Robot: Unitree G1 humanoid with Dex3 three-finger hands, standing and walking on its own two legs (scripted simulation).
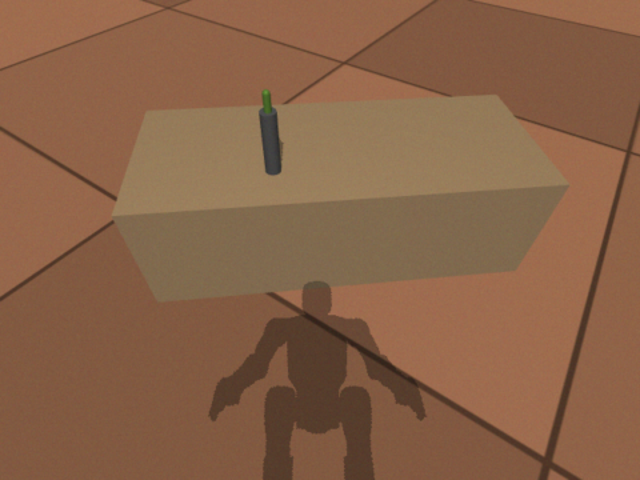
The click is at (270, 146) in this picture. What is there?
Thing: necked bottle
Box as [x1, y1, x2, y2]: [259, 89, 280, 174]
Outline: 264,89 262,91 263,107 259,110 265,169 268,174 277,174 280,171 280,160 276,110 270,106 269,91
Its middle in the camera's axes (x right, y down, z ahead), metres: -0.15 -0.32 +1.17
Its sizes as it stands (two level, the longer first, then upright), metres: 0.051 0.051 0.275
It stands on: a support 0.45 m high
